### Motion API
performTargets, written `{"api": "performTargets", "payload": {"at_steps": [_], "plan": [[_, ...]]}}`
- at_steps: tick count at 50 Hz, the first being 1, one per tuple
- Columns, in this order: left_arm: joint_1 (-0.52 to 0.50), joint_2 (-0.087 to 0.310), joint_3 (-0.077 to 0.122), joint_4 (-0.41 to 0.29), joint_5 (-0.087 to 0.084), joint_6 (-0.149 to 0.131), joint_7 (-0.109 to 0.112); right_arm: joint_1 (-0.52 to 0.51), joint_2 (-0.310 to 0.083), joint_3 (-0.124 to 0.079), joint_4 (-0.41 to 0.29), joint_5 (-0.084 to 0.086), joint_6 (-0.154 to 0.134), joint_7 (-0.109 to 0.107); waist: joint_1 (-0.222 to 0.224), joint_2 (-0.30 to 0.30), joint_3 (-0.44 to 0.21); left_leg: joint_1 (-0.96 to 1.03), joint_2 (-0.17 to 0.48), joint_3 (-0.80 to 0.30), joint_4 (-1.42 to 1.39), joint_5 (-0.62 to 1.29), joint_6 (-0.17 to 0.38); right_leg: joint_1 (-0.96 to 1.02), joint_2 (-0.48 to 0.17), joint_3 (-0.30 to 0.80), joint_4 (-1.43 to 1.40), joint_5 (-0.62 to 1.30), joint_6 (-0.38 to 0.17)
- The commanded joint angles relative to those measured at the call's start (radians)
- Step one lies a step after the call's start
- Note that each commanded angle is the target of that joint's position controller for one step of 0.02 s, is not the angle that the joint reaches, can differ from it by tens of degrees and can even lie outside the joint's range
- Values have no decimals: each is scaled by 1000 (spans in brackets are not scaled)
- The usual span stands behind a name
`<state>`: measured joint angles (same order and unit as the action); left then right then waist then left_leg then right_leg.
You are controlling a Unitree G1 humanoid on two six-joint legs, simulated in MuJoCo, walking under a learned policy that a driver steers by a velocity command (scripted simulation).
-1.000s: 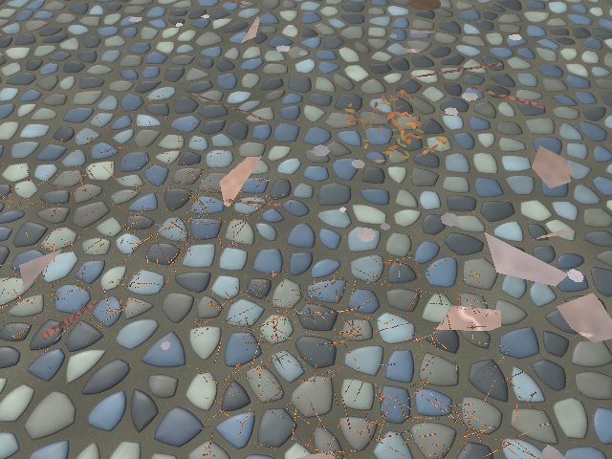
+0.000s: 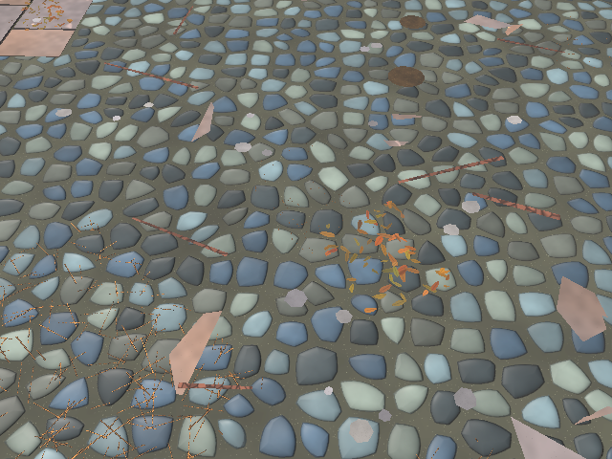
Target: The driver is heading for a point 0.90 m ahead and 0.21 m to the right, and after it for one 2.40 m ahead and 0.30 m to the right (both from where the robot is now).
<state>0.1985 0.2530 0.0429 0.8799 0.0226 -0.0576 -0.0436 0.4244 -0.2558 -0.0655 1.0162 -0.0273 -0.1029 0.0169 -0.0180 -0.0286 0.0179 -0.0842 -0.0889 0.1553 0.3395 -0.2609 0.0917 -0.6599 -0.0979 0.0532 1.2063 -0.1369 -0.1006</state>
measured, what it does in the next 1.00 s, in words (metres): walks ahead, turning right: right foot, then left foot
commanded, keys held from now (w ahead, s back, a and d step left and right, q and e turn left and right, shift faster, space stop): w+e+shift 0.52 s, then w+shift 0.18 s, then q+shift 0.30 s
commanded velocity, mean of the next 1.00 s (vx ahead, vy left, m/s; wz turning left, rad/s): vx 0.86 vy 0.00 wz -0.46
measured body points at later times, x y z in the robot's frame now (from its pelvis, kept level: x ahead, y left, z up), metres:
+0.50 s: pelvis +0.47 -0.06 +0.00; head +0.50 -0.06 +0.44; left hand +0.53 +0.22 -0.14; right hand +0.62 -0.35 -0.06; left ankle +0.68 +0.09 -0.66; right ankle +0.40 -0.05 -0.74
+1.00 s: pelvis +0.89 -0.17 +0.00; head +0.94 -0.19 +0.45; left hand +1.24 -0.13 -0.05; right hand +0.70 -0.39 -0.12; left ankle +0.87 -0.04 -0.74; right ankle +1.01 -0.36 -0.71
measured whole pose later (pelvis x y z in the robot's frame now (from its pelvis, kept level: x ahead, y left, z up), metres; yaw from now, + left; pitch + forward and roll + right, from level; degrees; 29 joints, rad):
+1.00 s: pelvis +0.89 -0.17 +0.00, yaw -25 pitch +2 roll +1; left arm -0.10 0.26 0.00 0.64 0.01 -0.11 -0.02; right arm 0.50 -0.28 -0.06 0.89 0.04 -0.07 -0.02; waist -0.14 -0.03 0.08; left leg -0.09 -0.07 -0.11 0.37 -0.30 0.04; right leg -0.59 0.03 0.12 0.53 0.02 0.00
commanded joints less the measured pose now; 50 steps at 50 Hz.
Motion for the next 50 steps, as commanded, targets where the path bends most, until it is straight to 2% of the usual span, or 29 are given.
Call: {"api": "performTargets", "payload": {"at_steps": [1,2,5,7,9,11,12,13,14,15,16,18,20,22,24,27,30,32,33,34,35,36,37,38,40,41,42,46,50], "plan": [[-69,14,-12,-73,-8,13,-15,-57,-42,5,-65,5,-43,5,31,42,151,-159,229,-80,-303,153,-21,-60,-17,-29,-125,160,6],[-99,19,-12,-76,-17,15,-17,-48,-39,9,-63,6,-45,4,18,45,142,-137,189,-15,-307,235,-42,-50,12,-72,-176,211,0],[-229,10,-28,-136,-12,3,-27,33,-50,22,-40,17,-54,-13,-4,31,180,-54,219,69,-325,597,-67,-4,32,-181,-406,307,-23],[-231,22,-31,-142,-11,-2,-29,48,-91,23,-41,16,-50,-36,13,51,138,91,244,106,-272,947,-91,56,91,-240,-512,331,-53],[-142,63,-23,-121,-7,2,-25,30,-161,10,-66,10,-31,-65,70,122,56,225,278,133,-73,1382,-115,128,164,-285,-534,242,-78],[124,141,10,-49,-8,5,-15,-19,-202,-8,-92,-10,11,-85,206,151,-84,215,307,114,295,1497,-104,412,228,-278,-541,135,-114],[357,190,40,18,-10,8,-1,-87,-219,-17,-118,-23,27,-83,312,147,-171,108,314,82,609,1387,-85,636,211,-193,-579,67,-159],[401,214,66,37,-21,15,21,-132,-189,-19,-125,-23,26,-57,311,32,-144,-103,180,78,997,620,-65,771,151,-76,-621,-17,-195],[313,277,82,32,-11,30,26,-139,-34,19,-207,-30,-2,-38,158,-211,-100,-549,28,-21,1338,-249,-93,939,2,248,-530,210,-290],[272,310,92,6,-1,37,26,-147,-38,34,-304,10,-26,-28,130,-186,-257,-785,34,-222,1403,-236,-97,1080,-129,667,-802,-162,-450],[240,228,83,-10,3,35,34,-209,-89,36,-307,-2,-47,-23,126,18,-138,-823,98,-262,1275,-134,-73,961,-148,729,-971,-343,-386],[176,163,65,-3,0,21,42,-240,-96,37,-308,-25,-41,-18,24,149,25,-714,161,-254,1088,-77,-91,652,-81,578,-1009,-200,-303],[143,145,50,-20,-14,-9,51,-228,-79,47,-313,-54,9,-12,-33,167,64,-602,209,-238,964,-87,-137,438,1,442,-1025,-120,-274],[140,178,56,-36,-21,-34,46,-330,-70,58,-370,-53,31,-3,-22,132,103,-528,225,-184,759,-30,-168,284,69,353,-1066,-32,-260],[172,189,64,-38,-18,-42,42,-452,-55,71,-423,-31,31,6,25,81,121,-458,209,-153,538,162,-174,241,117,302,-1064,112,-223],[241,207,77,-29,-33,-40,28,-510,-51,78,-453,-6,25,8,98,12,58,-372,150,-123,313,387,-136,374,115,285,-1037,331,-161],[275,203,74,-13,-31,-42,37,-499,-87,65,-456,-11,17,2,108,-15,10,-300,110,-120,171,394,-86,578,72,272,-949,572,-110],[253,264,83,-12,-8,-44,43,-292,-170,26,-400,-5,9,-17,-2,-47,-126,-117,59,-123,183,229,-51,690,39,269,-696,842,-71],[190,279,85,-22,5,-44,43,-93,-205,5,-349,2,9,-33,-132,-48,-206,76,91,-123,181,174,-38,617,65,238,-462,797,-54],[156,191,63,-48,17,-50,44,118,-268,-19,-306,-15,11,-54,-215,16,-313,304,233,-281,244,-110,-22,437,107,187,-123,546,-45],[348,19,20,-86,-43,-51,34,83,-364,-41,-285,-57,9,-40,-40,421,-407,513,520,-906,29,-328,113,89,265,98,213,-314,8],[294,98,13,-67,-17,-49,44,10,-274,-37,-295,-31,14,-19,-54,293,-315,438,493,-1070,-70,-333,145,-38,211,103,253,-283,-11],[169,129,21,-78,-9,-43,44,-81,-184,-20,-301,-21,9,-11,-44,136,-145,284,443,-846,-49,-88,149,-56,160,96,217,-186,2],[90,128,17,-97,6,-42,41,-98,-139,-10,-282,-20,5,-4,-40,32,-84,170,399,-696,-15,254,152,-25,149,78,182,-176,16],[23,94,8,-146,34,-31,30,-18,-78,17,-209,2,-7,-1,-10,64,-50,97,324,-521,7,732,134,-16,115,42,80,-225,44],[17,76,-1,-161,39,-25,28,4,-70,21,-181,17,-12,0,8,98,-49,91,303,-486,-1,825,126,-17,104,26,12,-250,60],[-2,77,-2,-185,-34,-48,29,-83,-69,20,-214,63,-34,0,37,140,-49,84,280,-471,-27,822,139,-25,75,45,-61,-232,70],[-175,62,-30,-248,-19,-71,21,-124,-238,-34,-235,63,-10,-35,32,104,-48,-198,188,-367,-67,778,103,269,167,-45,-577,51,121],[-202,134,1,-273,-17,-48,37,-52,-214,-44,-235,71,16,-50,37,136,-60,-229,154,-440,28,513,-3,473,183,34,-750,304,95]]}}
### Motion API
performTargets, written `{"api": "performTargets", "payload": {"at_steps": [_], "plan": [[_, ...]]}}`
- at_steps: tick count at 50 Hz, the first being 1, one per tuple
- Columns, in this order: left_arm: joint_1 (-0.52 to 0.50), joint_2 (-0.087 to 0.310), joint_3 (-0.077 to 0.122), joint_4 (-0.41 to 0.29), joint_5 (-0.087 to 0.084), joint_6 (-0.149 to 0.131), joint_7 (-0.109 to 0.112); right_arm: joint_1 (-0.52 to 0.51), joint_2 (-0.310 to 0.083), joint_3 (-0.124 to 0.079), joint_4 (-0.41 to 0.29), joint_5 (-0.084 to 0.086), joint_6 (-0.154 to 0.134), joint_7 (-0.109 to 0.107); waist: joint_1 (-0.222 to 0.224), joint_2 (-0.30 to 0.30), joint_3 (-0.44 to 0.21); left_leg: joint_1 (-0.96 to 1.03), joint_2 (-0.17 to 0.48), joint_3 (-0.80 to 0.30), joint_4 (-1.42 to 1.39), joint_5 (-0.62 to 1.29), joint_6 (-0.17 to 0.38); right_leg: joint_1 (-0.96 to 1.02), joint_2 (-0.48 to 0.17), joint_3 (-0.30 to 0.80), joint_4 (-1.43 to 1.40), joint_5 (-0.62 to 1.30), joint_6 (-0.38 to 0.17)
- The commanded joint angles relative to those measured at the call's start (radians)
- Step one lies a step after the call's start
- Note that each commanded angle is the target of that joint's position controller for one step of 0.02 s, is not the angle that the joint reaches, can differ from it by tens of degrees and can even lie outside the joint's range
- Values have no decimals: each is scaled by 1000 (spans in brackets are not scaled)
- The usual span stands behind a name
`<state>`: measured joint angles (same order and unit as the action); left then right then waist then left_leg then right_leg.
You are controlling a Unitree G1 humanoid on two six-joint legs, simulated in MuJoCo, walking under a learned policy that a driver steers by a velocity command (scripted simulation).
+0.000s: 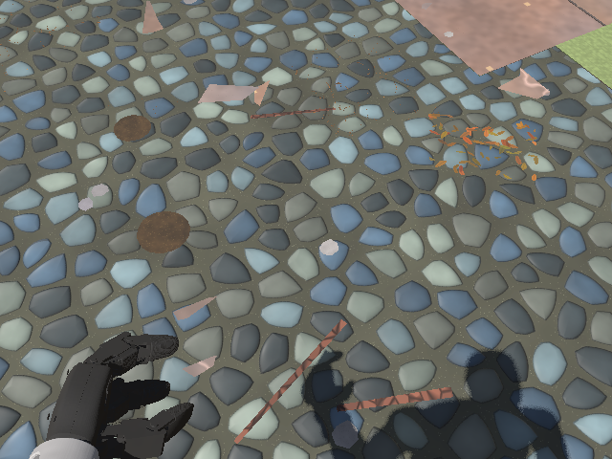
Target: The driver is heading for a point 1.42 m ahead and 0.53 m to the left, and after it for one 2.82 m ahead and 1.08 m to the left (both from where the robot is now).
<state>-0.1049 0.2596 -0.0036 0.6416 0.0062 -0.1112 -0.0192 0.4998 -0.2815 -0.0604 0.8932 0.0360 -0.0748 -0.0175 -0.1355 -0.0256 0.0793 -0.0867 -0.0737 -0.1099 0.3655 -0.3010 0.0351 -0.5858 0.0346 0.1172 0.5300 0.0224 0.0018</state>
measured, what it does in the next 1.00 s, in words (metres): walks ahead, turning left: right foot, then left foot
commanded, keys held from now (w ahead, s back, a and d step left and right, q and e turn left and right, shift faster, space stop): q+shift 0.56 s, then shift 0.10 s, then e+shift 0.34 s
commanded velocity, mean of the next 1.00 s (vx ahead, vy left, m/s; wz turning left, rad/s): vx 0.07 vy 0.00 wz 0.49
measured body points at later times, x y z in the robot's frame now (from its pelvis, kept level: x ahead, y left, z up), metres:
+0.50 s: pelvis +0.14 +0.03 -0.02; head +0.16 +0.07 +0.43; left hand +0.15 +0.37 -0.13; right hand +0.41 -0.17 -0.08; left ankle +0.13 +0.14 -0.74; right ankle +0.20 -0.12 -0.72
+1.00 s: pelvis +0.17 +0.03 -0.01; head +0.20 +0.03 +0.44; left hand +0.12 +0.33 -0.11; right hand +0.47 -0.09 -0.09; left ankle +0.10 +0.12 -0.70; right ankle +0.26 -0.07 -0.74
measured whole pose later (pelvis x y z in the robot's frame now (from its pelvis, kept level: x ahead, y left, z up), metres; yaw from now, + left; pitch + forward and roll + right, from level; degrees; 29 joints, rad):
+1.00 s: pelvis +0.17 +0.03 -0.01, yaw +28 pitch +1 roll +1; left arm 0.23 0.28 0.06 0.74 -0.01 0.00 0.01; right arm 0.10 -0.27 -0.06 0.61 -0.01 0.02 -0.03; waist 0.05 0.02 0.03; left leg -0.42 -0.10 -0.07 0.92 -0.53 -0.02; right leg -0.34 0.01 0.10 0.56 -0.25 0.00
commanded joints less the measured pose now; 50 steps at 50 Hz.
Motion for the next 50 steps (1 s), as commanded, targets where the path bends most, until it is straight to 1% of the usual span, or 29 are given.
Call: {"api": "performTargets", "payload": {"at_steps": [1,2,3,4,5,6,7,8,10,14,21,22,23,24,25,26,27,28,31,33,36,38,41,42,43,44,46,48,50], "plan": [[136,140,56,-29,8,8,21,-149,-174,-49,-127,9,-6,-20,183,130,-140,-225,114,-178,82,550,27,457,35,-22,-109,178,-20],[215,152,64,-9,25,10,31,-173,-157,-47,-151,8,1,-20,223,120,-187,-243,68,-170,216,532,-8,557,-4,-16,-132,237,-36],[345,200,74,11,45,14,42,-179,-99,-30,-192,-9,8,-18,261,16,-310,-359,9,-129,488,238,-51,769,-184,109,-63,543,-101],[359,187,56,-9,75,34,43,33,-9,-3,-180,-10,15,-15,173,-205,-486,-506,-65,-81,788,-491,-75,942,-499,363,27,976,-265],[333,152,54,-23,40,57,32,164,-90,-10,-156,-7,33,-8,137,-218,-566,-513,14,-71,965,-512,-100,921,-559,412,50,992,-332],[259,147,66,-27,1,71,28,118,-124,-17,-176,9,53,-12,119,-206,-504,-616,74,-10,1056,-387,-119,852,-537,420,-31,564,-354],[199,94,56,-40,-12,79,33,20,-153,-32,-179,3,74,-25,132,-97,-372,-650,118,30,1026,-291,-135,701,-440,319,-110,280,-311],[143,75,49,-40,-5,86,38,-41,-173,-48,-192,1,98,-37,117,-72,-261,-622,138,38,1007,-237,-149,544,-379,227,-165,161,-270],[84,106,63,-25,18,85,41,-76,-130,-46,-229,-10,125,-43,78,-81,-158,-521,161,62,917,-176,-151,327,-328,82,-234,131,-241],[83,139,90,6,12,74,56,-145,-70,-32,-287,-14,116,-20,82,-88,-211,-420,188,87,665,-15,-115,336,-330,-67,-249,201,-245],[115,183,121,46,-35,83,35,-219,-132,-59,-330,-16,140,33,83,-78,-189,-197,125,184,259,120,-8,362,-351,-219,-117,-61,-118],[160,157,117,66,-37,86,29,-196,-156,-73,-324,-24,140,24,80,-22,-179,-125,103,164,192,178,26,317,-311,-251,-19,-170,-65],[212,120,111,76,-15,96,23,-152,-258,-104,-327,-29,134,7,86,215,-138,-19,238,-72,53,489,102,146,-204,-341,251,-392,24],[176,107,101,5,20,100,28,-181,-372,-116,-373,-54,117,3,122,438,-145,68,435,-465,4,583,296,-156,-50,-254,531,-698,87],[93,153,112,-8,18,98,36,-171,-329,-109,-384,-67,92,16,50,282,-221,53,428,-459,-29,493,326,-185,-37,-79,670,-668,64],[82,159,115,-14,-4,96,41,-194,-310,-100,-378,-61,75,18,77,223,-203,28,379,-391,-33,416,275,-188,-42,-41,678,-576,34],[121,162,120,10,-4,96,51,-253,-276,-93,-384,-37,74,10,118,153,-188,1,326,-325,-18,352,215,-180,-60,-25,644,-488,25],[137,173,123,19,5,96,58,-301,-245,-82,-399,-22,82,1,135,156,-186,-32,310,-297,-5,359,189,-157,-65,-18,604,-439,29],[196,150,115,56,-1,98,47,-346,-196,-58,-423,-41,99,-21,155,148,-244,-88,263,-202,30,487,175,-26,-38,-55,552,-361,59],[182,120,100,57,-6,101,41,-324,-194,-56,-414,-37,101,-25,135,141,-249,-74,257,-200,50,496,176,8,-36,-57,439,-343,74],[216,108,84,73,-11,110,27,-349,-156,-35,-408,-51,102,-19,120,167,-258,-109,274,-176,56,446,184,120,-69,-79,333,-342,74],[229,93,74,78,-13,112,17,-352,-91,-7,-380,-64,96,-4,114,172,-240,-166,278,-162,49,371,182,226,-92,-87,245,-334,63],[240,120,79,64,-17,108,6,-361,-123,-10,-340,-57,85,7,136,172,-147,-218,244,-124,65,201,142,322,-52,-145,21,-208,22],[226,157,85,47,-8,106,6,-328,-143,-19,-326,-54,81,3,123,144,-118,-201,214,-111,92,142,104,306,-62,-110,-31,-114,-1],[213,231,100,24,-2,103,11,-292,-148,-24,-331,-65,76,-6,79,30,-111,-208,145,-57,184,52,53,294,-140,12,-30,117,-42],[214,270,115,27,-18,104,14,-285,-131,-24,-343,-79,73,-12,54,-110,-109,-221,38,71,281,-12,-8,261,-202,136,-84,117,-126],[276,247,118,26,-6,104,21,-409,-117,-30,-374,-57,73,-27,136,-224,-82,-340,-26,91,435,-121,-46,304,-302,383,-196,55,-252],[336,244,125,25,-3,87,30,-452,-100,-36,-390,-43,79,-26,178,-196,-122,-474,-24,9,677,-342,-56,433,-333,445,-199,142,-291],[282,234,134,8,-31,94,49,-432,-74,-34,-380,-39,77,-19,143,-116,-160,-490,9,-20,632,-263,-68,479,-270,362,-156,144,-227]]}}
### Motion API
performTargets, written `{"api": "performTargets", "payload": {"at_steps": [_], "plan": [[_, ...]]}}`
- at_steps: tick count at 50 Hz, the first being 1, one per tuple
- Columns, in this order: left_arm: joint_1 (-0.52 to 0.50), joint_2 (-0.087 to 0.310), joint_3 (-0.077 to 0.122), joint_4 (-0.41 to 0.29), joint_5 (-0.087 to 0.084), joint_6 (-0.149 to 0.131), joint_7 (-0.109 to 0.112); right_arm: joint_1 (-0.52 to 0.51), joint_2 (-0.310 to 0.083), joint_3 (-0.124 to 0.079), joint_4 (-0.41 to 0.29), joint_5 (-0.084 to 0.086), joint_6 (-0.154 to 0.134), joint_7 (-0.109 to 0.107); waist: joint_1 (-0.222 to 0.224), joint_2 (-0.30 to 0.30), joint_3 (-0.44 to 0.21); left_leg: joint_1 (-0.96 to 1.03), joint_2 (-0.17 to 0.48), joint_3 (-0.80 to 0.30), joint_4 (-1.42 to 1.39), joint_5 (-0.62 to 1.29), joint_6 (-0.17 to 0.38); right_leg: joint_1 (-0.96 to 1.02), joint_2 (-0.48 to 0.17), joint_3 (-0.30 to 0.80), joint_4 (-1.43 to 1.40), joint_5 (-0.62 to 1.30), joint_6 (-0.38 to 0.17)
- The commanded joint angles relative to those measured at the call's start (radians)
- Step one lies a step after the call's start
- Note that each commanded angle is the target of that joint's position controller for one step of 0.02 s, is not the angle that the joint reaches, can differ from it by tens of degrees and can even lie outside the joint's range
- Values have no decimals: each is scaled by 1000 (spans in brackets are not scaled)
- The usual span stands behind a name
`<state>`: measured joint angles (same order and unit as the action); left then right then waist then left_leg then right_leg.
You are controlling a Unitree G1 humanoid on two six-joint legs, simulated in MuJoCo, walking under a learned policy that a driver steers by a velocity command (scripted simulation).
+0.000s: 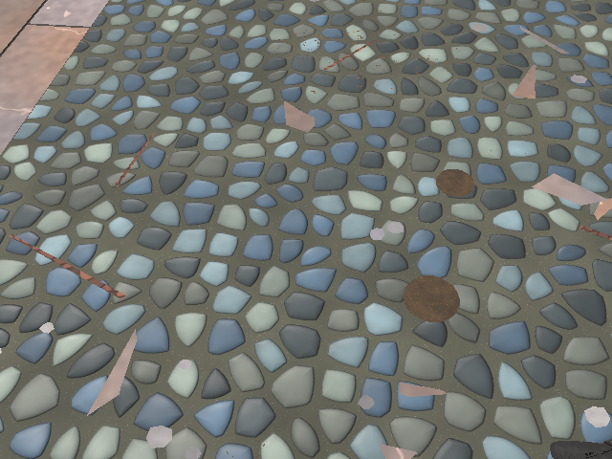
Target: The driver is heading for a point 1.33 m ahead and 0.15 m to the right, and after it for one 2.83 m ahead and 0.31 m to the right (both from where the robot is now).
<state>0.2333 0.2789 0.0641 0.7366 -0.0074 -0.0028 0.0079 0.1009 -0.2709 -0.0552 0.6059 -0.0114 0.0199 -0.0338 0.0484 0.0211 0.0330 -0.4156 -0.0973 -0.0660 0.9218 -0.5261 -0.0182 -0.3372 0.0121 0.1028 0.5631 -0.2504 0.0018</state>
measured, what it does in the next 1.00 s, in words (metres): steps on the spot: left foot, then right foot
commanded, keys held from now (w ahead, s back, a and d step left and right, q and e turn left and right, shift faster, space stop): e+shift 0.28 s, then shift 0.18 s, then q+shift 0.30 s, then w+q+shift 0.18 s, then q+shift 0.06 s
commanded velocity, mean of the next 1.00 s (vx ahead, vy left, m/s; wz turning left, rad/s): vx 0.08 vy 0.00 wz -0.08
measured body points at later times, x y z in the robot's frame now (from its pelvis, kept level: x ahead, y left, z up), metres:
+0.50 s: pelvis -0.01 +0.03 +0.01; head +0.03 +0.02 +0.46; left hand +0.26 +0.21 -0.09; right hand +0.00 -0.28 -0.09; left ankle +0.01 +0.13 -0.73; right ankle -0.06 -0.13 -0.68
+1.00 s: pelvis +0.03 +0.04 -0.01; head +0.04 +0.07 +0.44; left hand +0.19 +0.32 -0.12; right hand +0.14 -0.27 -0.08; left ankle +0.01 +0.13 -0.74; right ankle -0.06 -0.13 -0.73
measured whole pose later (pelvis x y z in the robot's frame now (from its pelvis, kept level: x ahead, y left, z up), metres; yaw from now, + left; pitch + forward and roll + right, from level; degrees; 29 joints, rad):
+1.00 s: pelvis +0.03 +0.04 -0.01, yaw -2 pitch +2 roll -3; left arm 0.18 0.33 0.11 0.73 -0.03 -0.03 -0.01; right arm 0.25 -0.32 -0.09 0.65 0.03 0.03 0.03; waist -0.02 -0.03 -0.02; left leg -0.31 0.08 0.11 0.67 -0.39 0.07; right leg -0.14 -0.16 -0.26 0.55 -0.39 0.05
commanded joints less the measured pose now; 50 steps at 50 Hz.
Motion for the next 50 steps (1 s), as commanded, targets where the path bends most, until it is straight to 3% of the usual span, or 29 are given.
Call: {"api": "performTargets", "payload": {"at_steps": [1,3,5,7,8,9,10,11,12,13,15,18,23,25,27,28,29,30,31,32,33,36,38,41,43,46,48,49,50], "plan": [[-75,200,69,-94,-30,2,29,-40,-65,-36,-90,10,-23,0,-42,-155,-120,-139,31,-49,-26,1,-25,232,-210,349,-184,381,-193],[-93,193,77,-111,-31,40,39,-33,-29,-29,-77,20,-35,14,-38,-178,-145,-35,2,-16,-183,80,-37,197,-160,336,-175,348,-166],[-99,199,85,-128,-30,57,36,26,-46,-38,-50,31,-41,30,-47,-213,-169,78,-15,-4,-337,148,-36,161,-144,365,-174,307,-159],[-129,181,80,-146,-49,58,32,126,-80,-59,-9,30,-40,31,-93,-196,-172,268,15,8,-580,321,-13,50,-96,364,-143,126,-110],[-82,132,68,-142,-41,58,29,151,-143,-78,-6,20,-33,21,-73,-75,-177,409,186,-138,-632,310,46,-107,-24,293,-5,-137,-54],[-23,88,61,-155,-28,46,23,88,-233,-91,-34,-21,-21,19,-15,227,-151,403,443,-440,-657,398,190,-319,125,107,247,-365,5],[-35,176,84,-159,-12,29,22,56,-209,-86,-52,-55,-34,23,-17,204,-106,293,541,-504,-692,408,269,-357,17,96,451,-346,38],[-36,233,103,-136,-18,32,20,-12,-146,-67,-69,-49,-43,17,3,112,-67,243,472,-379,-682,385,248,-332,-14,76,544,-264,47],[-10,226,106,-109,-18,43,23,-61,-115,-57,-76,-31,-47,9,17,69,-43,226,386,-257,-670,361,203,-328,-24,53,588,-187,60],[7,207,103,-95,-14,54,25,-79,-104,-52,-79,-15,-49,-1,14,73,-39,240,345,-178,-659,380,180,-346,-33,38,642,-123,73],[-28,165,85,-118,-15,57,17,-27,-102,-45,-63,-12,-47,-15,-24,82,-31,239,314,-75,-653,506,198,-353,-50,-11,684,-65,99],[-118,116,56,-170,-14,46,12,93,-133,-52,-22,-15,-35,-14,-85,86,-57,364,344,-67,-636,635,255,-382,-50,-22,556,-88,123],[-141,90,31,-184,-2,46,2,73,-190,-69,-6,7,-27,12,-83,113,-96,371,378,-13,-606,732,274,-214,-53,-64,317,-150,109],[-140,66,19,-175,4,45,5,77,-158,-53,17,15,-31,26,-78,129,-109,319,351,-12,-584,754,266,-68,-40,-81,161,-159,89],[-85,46,16,-137,10,41,7,69,-116,-30,43,32,-37,41,-38,132,-107,276,311,-13,-538,758,228,106,-10,-109,-126,7,58],[-64,78,24,-128,10,38,8,96,-125,-31,61,46,-42,45,-26,122,-95,223,296,-18,-518,738,185,221,-6,-106,-276,168,29],[-38,153,41,-134,12,37,20,130,-139,-31,64,36,-53,51,-40,82,-136,147,268,-23,-492,637,120,366,-86,-30,-235,330,1],[7,236,58,-144,29,44,36,127,-107,-18,41,2,-66,62,-50,-86,-205,2,201,25,-369,334,57,519,-267,94,-99,736,-74],[-45,239,67,-127,25,55,37,142,-87,-13,39,20,-66,59,-58,-250,-208,-54,138,113,-299,76,5,432,-356,117,-110,661,-203],[-69,195,62,-148,26,49,32,89,-149,-29,35,32,-54,50,-9,-236,-164,-96,128,108,-130,-38,-23,377,-359,137,-156,576,-251],[-68,175,58,-143,34,40,34,75,-178,-50,30,46,-38,43,2,-248,-136,-176,127,90,65,-105,-35,358,-375,136,-182,577,-268],[-178,125,44,-146,17,12,36,154,-139,-61,49,41,26,19,-69,-202,-70,-179,163,45,226,-12,-66,214,-338,-7,-225,482,-221],[-207,113,45,-140,19,8,38,138,-111,-56,24,36,41,16,-75,-197,-58,-167,179,71,187,79,-78,183,-325,-74,-243,408,-205],[-125,155,63,-117,-3,-12,32,71,-96,-43,-34,42,30,51,-20,-199,-97,-155,219,99,41,142,-30,230,-361,-45,-355,-170,-178],[-126,188,73,-109,-10,-31,22,68,-102,-43,-46,43,19,69,-33,-185,-75,-115,221,117,-42,111,14,225,-373,-50,-396,-294,-155],[-154,205,81,-99,-21,-52,-7,123,-109,-48,-20,51,10,70,-73,-153,-28,-20,213,176,-127,69,68,197,-373,-112,-397,-339,-132],[-193,188,77,-94,-35,-47,-23,209,-99,-51,23,53,11,66,-129,-89,5,120,175,244,-266,137,99,133,-338,-207,-290,-326,-103],[-201,155,68,-93,-29,-43,-28,286,-120,-66,63,43,11,58,-162,-12,0,245,100,285,-355,163,119,84,-273,-288,-106,-162,-76],[-224,110,54,-113,-18,-42,-30,448,-204,-104,101,39,9,46,-225,155,-29,447,130,114,-430,195,184,-87,-194,-359,305,2,-18]]}}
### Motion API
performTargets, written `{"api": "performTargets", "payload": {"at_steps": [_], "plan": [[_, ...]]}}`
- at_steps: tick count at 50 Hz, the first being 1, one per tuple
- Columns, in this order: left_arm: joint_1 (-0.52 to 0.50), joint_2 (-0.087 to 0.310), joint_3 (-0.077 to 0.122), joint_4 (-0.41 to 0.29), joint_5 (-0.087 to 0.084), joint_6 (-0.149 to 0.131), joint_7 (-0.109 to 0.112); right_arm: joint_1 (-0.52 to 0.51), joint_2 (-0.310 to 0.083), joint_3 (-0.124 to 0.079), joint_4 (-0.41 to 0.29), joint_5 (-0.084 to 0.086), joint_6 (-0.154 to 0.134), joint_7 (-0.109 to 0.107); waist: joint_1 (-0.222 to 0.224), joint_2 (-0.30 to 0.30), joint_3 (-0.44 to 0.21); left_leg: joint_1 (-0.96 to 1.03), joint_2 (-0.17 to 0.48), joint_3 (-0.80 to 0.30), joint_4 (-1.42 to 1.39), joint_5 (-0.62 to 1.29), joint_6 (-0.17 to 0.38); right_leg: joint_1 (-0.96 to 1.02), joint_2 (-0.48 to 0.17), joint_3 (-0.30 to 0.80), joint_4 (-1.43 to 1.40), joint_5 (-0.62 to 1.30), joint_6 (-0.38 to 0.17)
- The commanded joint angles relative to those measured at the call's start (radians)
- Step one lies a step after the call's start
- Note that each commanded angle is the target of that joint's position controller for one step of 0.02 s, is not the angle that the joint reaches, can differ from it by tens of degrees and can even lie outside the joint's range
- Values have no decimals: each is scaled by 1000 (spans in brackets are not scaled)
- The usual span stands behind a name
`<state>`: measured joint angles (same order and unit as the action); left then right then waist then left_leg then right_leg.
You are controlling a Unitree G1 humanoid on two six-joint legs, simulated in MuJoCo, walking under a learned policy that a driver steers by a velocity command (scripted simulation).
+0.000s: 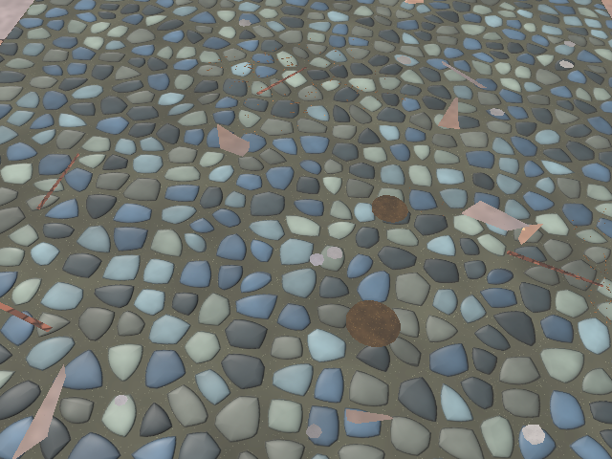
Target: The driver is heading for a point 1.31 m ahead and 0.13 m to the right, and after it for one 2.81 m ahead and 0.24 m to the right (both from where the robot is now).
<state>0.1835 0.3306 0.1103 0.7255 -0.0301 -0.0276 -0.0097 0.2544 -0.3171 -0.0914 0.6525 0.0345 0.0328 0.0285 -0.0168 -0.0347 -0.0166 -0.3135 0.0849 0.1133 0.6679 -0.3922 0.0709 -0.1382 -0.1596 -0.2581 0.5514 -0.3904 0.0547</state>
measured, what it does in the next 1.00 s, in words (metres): walks ahead, turning right: right foot, then left foot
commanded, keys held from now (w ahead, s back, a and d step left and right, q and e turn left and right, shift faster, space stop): q+shift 0.06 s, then shift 0.06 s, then e+shift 0.26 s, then w+e+shift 0.52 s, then w+shift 0.10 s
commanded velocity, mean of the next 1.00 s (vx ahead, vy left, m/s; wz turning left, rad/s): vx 0.50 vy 0.00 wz -0.37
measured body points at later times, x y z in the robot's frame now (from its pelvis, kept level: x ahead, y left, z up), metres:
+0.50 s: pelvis +0.19 +0.04 -0.01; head +0.22 +0.05 +0.44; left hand +0.30 +0.33 -0.11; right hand +0.36 -0.21 -0.10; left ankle +0.04 +0.13 -0.63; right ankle +0.29 -0.01 -0.72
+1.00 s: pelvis +0.42 +0.07 +0.02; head +0.44 +0.08 +0.47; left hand +0.74 +0.22 -0.04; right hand +0.33 -0.22 -0.08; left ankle +0.40 +0.23 -0.72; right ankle +0.40 -0.07 -0.62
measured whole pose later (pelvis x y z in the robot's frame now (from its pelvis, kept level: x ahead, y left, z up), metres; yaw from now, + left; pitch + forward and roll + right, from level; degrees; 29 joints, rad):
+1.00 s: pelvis +0.42 +0.07 +0.02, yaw -24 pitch +3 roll +0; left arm 0.09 0.37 0.07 0.58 0.05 0.01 -0.09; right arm 0.41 -0.33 -0.04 0.73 -0.04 -0.08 -0.01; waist -0.08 -0.04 -0.05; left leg -0.11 0.06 0.09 0.35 -0.30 -0.03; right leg -0.73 0.02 0.07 1.21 -0.20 -0.03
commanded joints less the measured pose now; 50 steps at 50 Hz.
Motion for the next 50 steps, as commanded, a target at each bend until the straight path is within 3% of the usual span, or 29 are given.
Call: {"api": "performTargets", "payload": {"at_steps": [1,2,3,5,8,10,12,16,18,20,21,22,23,24,25,26,27,29,30,32,35,38,39,40,41,42,43,45,50], "plan": [[-236,-13,-15,-205,32,-35,-7,314,-341,-98,17,-9,-27,-18,-109,530,55,472,186,-723,-353,180,278,-744,196,81,713,-253,13],[-257,53,-10,-213,19,-62,-11,268,-275,-72,-34,-21,-67,6,-117,322,-11,504,290,-877,-457,110,350,-857,181,305,804,-258,-8],[-269,80,-6,-216,-5,-80,-20,224,-228,-56,-47,-19,-86,8,-88,261,31,473,291,-799,-451,163,318,-864,142,332,774,-185,-37],[-201,111,3,-164,28,-80,-20,97,-170,-31,-71,-7,-75,-14,-8,105,68,341,220,-534,-381,416,215,-759,77,309,631,-17,-43],[-125,58,-9,-93,42,-51,-26,9,-145,-8,-90,-38,-64,-62,24,108,6,250,123,-285,-382,778,138,-550,101,236,488,217,-8],[-132,-2,-36,-71,35,-45,-31,3,-117,6,-67,-42,-62,-79,19,110,3,211,56,-144,-388,832,81,-442,121,198,288,359,-7],[-187,-16,-48,-72,27,-50,-46,44,-116,9,-36,-43,-60,-88,-27,139,8,230,42,-87,-393,817,47,-392,139,170,134,486,-17],[-188,46,-28,-84,11,-53,-76,36,-142,1,-10,-51,-62,-88,-38,146,31,286,108,-60,-351,834,50,-373,169,182,43,470,-62],[-108,89,-6,-77,19,-51,-82,-8,-146,-5,-23,-43,-50,-98,1,161,5,322,117,-47,-227,1000,42,-340,203,159,40,378,-88],[84,124,20,-38,11,-44,-67,-51,-140,-5,-43,-36,-36,-104,89,131,-85,281,81,-15,46,1053,5,-131,257,151,-15,374,-140],[203,151,33,-38,2,-35,-46,-69,-134,-2,-61,-41,-42,-96,154,44,-145,124,20,-13,314,780,-28,65,175,323,-44,376,-211],[204,198,35,-50,-16,-34,-39,16,-1,34,-78,-84,-53,-70,57,-199,-169,-172,-169,-78,631,-175,-69,239,0,703,-38,260,-362],[217,211,31,-66,-3,-46,-44,60,-29,39,-119,-32,-87,-38,52,-256,-279,-436,-226,-274,828,-212,-79,390,-129,1243,-335,-493,-533],[175,159,24,-81,-7,-52,-33,-50,-123,24,-134,7,-123,-20,80,-130,-121,-516,-154,-300,771,-95,-37,276,-154,1239,-426,-631,-461],[142,129,11,-92,4,-52,-23,-123,-138,21,-152,0,-140,-14,61,-8,-67,-466,-122,-289,687,-32,-23,153,-127,1165,-415,-520,-403],[115,113,4,-106,7,-53,-21,-152,-125,23,-145,-30,-145,-17,40,84,-38,-392,-93,-288,584,-14,-21,39,-69,1065,-407,-398,-365],[84,112,4,-115,9,-52,-12,-146,-116,21,-140,-53,-146,-21,16,81,-31,-321,-75,-293,489,10,-31,-39,-7,973,-402,-329,-348],[43,107,1,-130,3,-41,8,-134,-91,24,-119,-58,-143,-24,-1,18,-9,-203,-66,-254,323,22,-63,-156,81,814,-391,-182,-320],[70,191,23,-72,75,-6,3,-84,-51,58,-86,-127,-91,-11,-13,37,-18,-103,-66,-164,279,14,-95,-249,146,646,-336,-65,-296],[68,183,25,-89,70,22,-8,-100,-11,72,-102,-102,-51,-1,0,-44,-4,-20,-98,-108,187,-1,-134,-369,205,607,-338,-112,-289],[10,164,23,-127,57,36,-34,-129,-42,68,-117,-53,-48,-15,14,-127,25,68,-116,-119,5,90,-166,-446,188,693,-338,-174,-267],[-35,124,15,-148,51,32,-35,6,-94,47,-64,-44,-83,-52,-55,-14,-13,317,-104,-148,-203,150,-129,-520,218,702,-119,-224,-196],[-63,60,-5,-174,42,15,-25,120,-166,26,-41,-59,-98,-66,-110,116,-42,452,51,-283,-297,-9,-85,-643,278,602,84,-257,-145],[-86,-31,-37,-227,17,-4,-24,126,-279,2,-58,-89,-101,-74,-109,346,-66,492,338,-690,-481,-394,-11,-782,361,411,374,-201,-109],[-76,21,-39,-242,36,-8,-27,31,-275,-8,-66,-101,-96,-68,-45,297,-51,407,402,-875,-527,-515,67,-840,224,361,536,-56,-103],[-101,80,-25,-234,54,-1,-33,0,-192,10,-76,-91,-95,-60,-38,167,-34,363,363,-790,-486,-469,69,-824,178,355,599,18,-99],[-98,89,-21,-226,69,6,-45,21,-155,21,-62,-81,-98,-52,-32,120,-21,350,296,-632,-457,-353,39,-810,165,357,622,61,-91],[-75,82,-22,-210,81,23,-76,70,-143,27,-30,-73,-106,-52,-32,165,-9,336,213,-419,-475,-196,2,-791,142,325,692,115,-77],[-163,49,-50,-225,79,31,-86,196,-110,29,56,-79,-143,-25,-53,127,88,310,182,-247,-535,-19,24,-818,161,381,633,242,-82]]}}
Velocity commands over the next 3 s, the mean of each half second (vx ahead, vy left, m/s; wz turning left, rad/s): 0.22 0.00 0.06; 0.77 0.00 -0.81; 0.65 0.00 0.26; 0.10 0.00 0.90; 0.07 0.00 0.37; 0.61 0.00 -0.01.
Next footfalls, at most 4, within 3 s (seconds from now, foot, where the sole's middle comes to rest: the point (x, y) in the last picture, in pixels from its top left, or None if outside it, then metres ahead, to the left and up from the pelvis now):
0.42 right None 0.34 -0.01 -0.76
0.78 left None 0.44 0.21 -0.76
1.20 right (373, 405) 0.63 -0.19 -0.76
1.60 left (338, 287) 0.96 -0.13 -0.76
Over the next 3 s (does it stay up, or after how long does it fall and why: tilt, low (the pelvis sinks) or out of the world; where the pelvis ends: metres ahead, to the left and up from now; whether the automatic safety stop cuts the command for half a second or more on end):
stays up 1.14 -0.21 0.01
